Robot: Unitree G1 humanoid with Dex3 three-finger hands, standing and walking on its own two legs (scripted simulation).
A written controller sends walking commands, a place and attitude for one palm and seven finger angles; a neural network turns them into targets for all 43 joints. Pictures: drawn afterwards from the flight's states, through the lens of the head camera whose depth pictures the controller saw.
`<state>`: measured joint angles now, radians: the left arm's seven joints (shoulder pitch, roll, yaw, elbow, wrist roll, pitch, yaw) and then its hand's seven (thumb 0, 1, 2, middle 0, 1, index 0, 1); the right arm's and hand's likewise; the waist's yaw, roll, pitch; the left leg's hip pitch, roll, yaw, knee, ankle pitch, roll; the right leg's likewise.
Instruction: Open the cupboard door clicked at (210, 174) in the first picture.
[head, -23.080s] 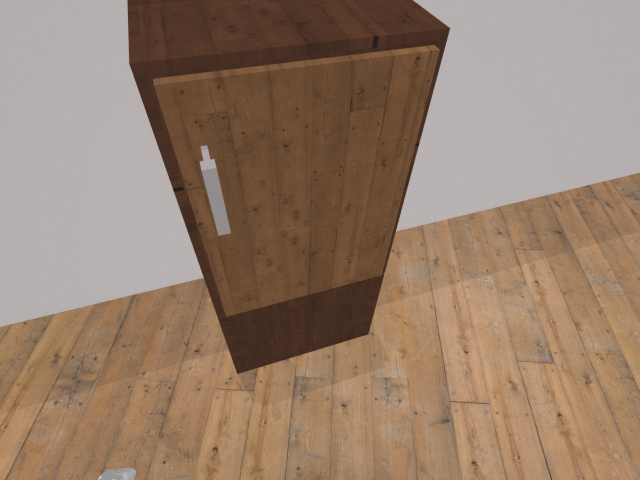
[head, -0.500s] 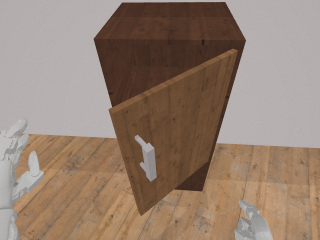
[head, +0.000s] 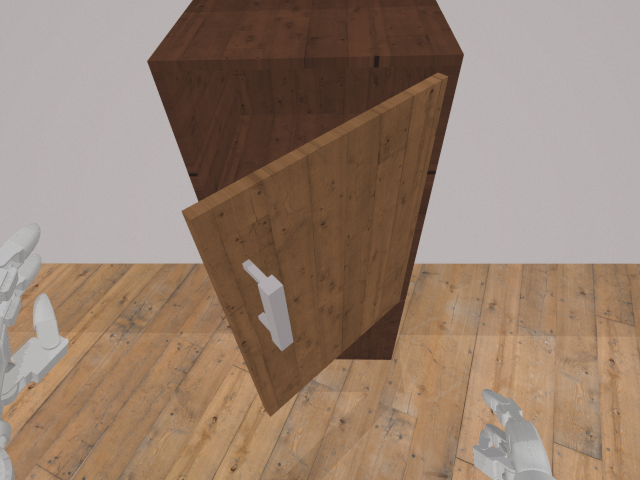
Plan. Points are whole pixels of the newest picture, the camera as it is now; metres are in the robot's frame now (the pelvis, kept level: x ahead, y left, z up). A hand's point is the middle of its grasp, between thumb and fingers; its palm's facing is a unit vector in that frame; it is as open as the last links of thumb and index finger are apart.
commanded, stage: step back with the hand held close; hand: left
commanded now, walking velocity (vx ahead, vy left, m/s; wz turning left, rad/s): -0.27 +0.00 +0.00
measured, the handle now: (267, 306) +0.32 +0.10 +0.04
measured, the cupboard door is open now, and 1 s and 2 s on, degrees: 44 44 44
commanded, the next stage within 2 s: stop stepping back and stand still in 0.88 s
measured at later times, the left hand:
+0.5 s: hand out of the picture +0.10 +0.31 +0.15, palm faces +0.42 -0.75 -0.50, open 7.4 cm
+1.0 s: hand out of the picture -0.02 +0.36 +0.18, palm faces +0.49 -0.77 -0.41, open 7.4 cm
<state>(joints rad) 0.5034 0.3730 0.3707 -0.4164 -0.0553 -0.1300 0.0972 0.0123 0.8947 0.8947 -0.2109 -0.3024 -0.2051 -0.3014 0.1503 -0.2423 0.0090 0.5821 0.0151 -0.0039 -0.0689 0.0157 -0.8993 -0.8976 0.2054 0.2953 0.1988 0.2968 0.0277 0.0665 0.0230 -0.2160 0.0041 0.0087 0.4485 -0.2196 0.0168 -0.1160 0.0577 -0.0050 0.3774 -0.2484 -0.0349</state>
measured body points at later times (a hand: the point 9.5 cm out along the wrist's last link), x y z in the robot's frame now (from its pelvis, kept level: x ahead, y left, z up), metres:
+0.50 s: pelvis -0.09 +0.04 -0.01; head -0.07 +0.06 +0.43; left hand +0.07 +0.35 +0.17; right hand +0.09 -0.19 -0.09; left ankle +0.01 +0.11 -0.74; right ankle -0.06 -0.09 -0.74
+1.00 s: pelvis -0.21 +0.08 -0.02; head -0.19 +0.13 +0.43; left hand -0.05 +0.40 +0.20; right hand +0.00 -0.13 -0.07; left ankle +0.00 +0.12 -0.74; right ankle -0.35 -0.06 -0.65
